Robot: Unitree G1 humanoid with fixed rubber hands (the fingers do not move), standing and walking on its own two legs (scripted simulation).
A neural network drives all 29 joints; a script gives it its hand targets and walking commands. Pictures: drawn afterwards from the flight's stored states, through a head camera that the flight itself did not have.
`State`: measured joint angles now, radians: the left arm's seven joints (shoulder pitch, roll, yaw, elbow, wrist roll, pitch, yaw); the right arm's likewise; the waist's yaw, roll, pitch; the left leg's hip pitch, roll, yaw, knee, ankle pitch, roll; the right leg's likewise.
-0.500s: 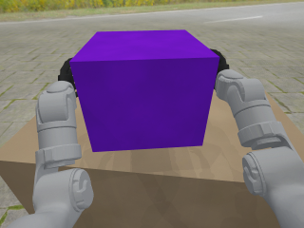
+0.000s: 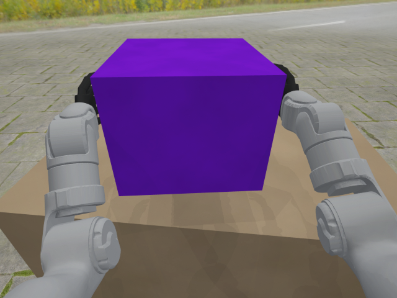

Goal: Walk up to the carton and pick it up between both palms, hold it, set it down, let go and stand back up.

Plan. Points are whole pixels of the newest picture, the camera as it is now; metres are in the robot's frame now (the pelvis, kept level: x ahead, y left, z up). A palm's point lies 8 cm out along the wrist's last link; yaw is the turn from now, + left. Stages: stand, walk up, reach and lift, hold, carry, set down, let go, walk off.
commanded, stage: hold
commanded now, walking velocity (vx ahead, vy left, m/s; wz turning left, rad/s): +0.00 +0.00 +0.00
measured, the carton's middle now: (188, 107) +0.44 +0.01 +0.25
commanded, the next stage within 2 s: none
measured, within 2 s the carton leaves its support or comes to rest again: neither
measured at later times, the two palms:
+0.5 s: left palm (83, 116) +0.35 +0.20 +0.28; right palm (286, 102) +0.36 -0.17 +0.29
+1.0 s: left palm (87, 110) +0.36 +0.19 +0.29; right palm (289, 98) +0.37 -0.18 +0.30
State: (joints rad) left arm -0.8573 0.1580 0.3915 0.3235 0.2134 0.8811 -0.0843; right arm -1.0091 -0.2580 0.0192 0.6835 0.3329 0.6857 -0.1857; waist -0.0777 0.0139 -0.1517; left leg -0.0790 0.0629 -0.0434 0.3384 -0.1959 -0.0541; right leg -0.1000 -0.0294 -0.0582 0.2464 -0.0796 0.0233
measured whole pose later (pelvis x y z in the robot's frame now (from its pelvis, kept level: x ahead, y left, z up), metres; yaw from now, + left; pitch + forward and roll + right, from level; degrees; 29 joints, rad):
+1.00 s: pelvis -0.01 -0.01 +0.00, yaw +0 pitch -3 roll -1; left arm -0.90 0.17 0.40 0.40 0.20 0.86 -0.08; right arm -1.06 -0.26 0.02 0.76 0.32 0.68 -0.18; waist -0.07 0.01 -0.17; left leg -0.10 0.07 -0.05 0.34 -0.18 -0.06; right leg -0.13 -0.02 -0.06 0.25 -0.07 0.02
